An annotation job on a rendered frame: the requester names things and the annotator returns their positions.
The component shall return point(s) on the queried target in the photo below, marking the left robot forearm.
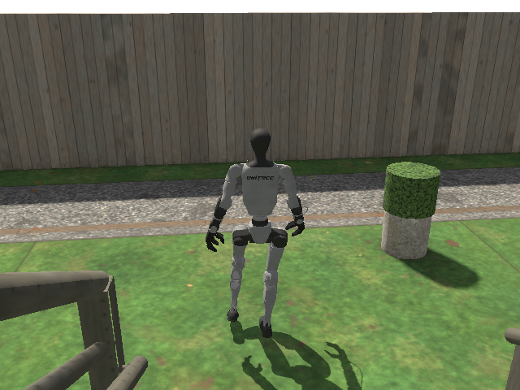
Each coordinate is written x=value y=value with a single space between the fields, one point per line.
x=217 y=217

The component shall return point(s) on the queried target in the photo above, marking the robot left hand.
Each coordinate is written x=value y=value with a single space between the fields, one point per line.
x=210 y=238

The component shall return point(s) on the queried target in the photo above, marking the left robot upper arm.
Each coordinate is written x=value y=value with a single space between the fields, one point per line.
x=230 y=184

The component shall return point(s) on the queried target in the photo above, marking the robot right hand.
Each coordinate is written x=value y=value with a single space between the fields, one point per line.
x=293 y=224

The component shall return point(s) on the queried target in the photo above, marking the right robot foot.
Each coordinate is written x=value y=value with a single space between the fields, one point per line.
x=266 y=331

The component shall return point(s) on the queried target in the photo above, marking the humanoid robot head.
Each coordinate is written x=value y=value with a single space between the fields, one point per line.
x=260 y=139

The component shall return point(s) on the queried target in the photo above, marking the right robot upper arm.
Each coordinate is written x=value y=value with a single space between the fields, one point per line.
x=285 y=171

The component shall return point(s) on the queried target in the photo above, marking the right robot forearm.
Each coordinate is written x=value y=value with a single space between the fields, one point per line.
x=297 y=213

